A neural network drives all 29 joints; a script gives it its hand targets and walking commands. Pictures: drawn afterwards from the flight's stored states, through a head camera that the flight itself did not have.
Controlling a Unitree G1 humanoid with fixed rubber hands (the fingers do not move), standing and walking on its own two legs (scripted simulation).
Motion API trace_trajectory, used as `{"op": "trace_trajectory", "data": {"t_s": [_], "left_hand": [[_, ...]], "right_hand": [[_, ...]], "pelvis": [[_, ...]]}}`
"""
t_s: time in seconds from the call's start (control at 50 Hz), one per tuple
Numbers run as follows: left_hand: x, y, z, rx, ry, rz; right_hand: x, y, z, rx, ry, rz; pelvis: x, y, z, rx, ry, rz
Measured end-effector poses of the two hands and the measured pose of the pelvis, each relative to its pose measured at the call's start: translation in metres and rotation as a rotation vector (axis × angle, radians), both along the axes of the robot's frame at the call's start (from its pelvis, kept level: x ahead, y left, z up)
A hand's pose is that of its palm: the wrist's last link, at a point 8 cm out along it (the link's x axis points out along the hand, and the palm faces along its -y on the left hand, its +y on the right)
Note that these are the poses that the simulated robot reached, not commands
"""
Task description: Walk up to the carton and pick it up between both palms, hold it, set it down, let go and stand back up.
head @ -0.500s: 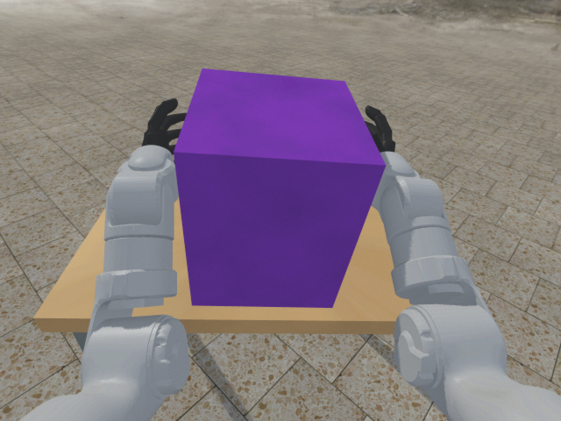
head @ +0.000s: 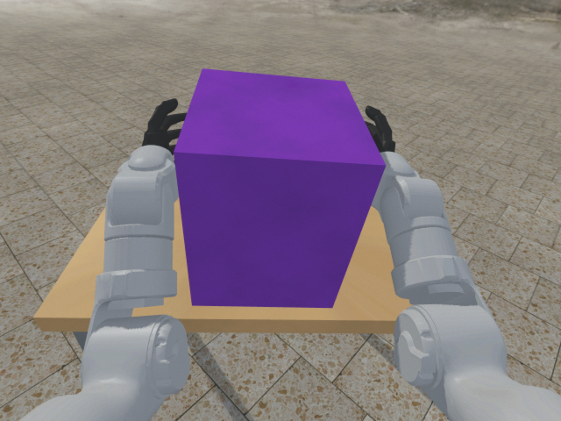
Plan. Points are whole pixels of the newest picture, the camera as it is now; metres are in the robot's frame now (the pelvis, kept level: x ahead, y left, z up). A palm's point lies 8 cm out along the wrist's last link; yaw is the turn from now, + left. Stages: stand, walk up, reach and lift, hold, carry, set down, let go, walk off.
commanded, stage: hold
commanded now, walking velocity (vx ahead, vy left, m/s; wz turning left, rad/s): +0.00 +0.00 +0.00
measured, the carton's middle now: (269, 192) +0.37 +0.03 +0.21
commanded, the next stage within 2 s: set down in 0.52 s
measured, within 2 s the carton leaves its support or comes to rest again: neither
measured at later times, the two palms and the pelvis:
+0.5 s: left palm (159, 156) +0.37 +0.17 +0.26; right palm (377, 162) +0.38 -0.12 +0.26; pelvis +0.00 +0.00 +0.00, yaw +0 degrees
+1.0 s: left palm (152, 170) +0.38 +0.19 +0.23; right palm (359, 179) +0.39 -0.11 +0.22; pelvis +0.00 +0.00 +0.00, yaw +0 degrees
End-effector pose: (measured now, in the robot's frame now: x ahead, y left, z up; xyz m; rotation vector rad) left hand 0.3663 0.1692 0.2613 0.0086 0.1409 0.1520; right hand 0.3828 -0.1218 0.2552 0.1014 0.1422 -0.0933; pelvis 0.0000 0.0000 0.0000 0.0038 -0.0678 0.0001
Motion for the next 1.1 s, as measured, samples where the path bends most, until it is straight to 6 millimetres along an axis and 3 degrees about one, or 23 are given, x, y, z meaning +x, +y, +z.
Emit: {"op": "trace_trajectory", "data": {"t_s": [0.62, 0.8, 1.0, 1.1], "left_hand": [[-0.001, 0.0, 0.002, 0.0, -0.006, 0.0], [-0.002, 0.006, 0.01, 0.009, -0.106, 0.0], [0.014, 0.017, -0.029, -0.014, -0.048, -0.018], [0.029, 0.015, -0.043, -0.016, -0.042, -0.018]], "right_hand": [[-0.001, 0.0, 0.002, 0.0, -0.005, 0.0], [-0.001, 0.006, 0.009, 0.0, -0.105, 0.005], [0.011, 0.016, -0.036, -0.048, -0.054, 0.003], [0.024, 0.014, -0.048, -0.053, -0.05, -0.003]], "pelvis": [[0.0, 0.0, 0.0, 0.0, -0.002, 0.0], [-0.002, 0.0, 0.0, 0.0, -0.021, 0.0], [-0.002, -0.001, 0.0, 0.001, -0.053, 0.001], [0.003, -0.001, 0.0, 0.001, -0.046, 0.001]]}}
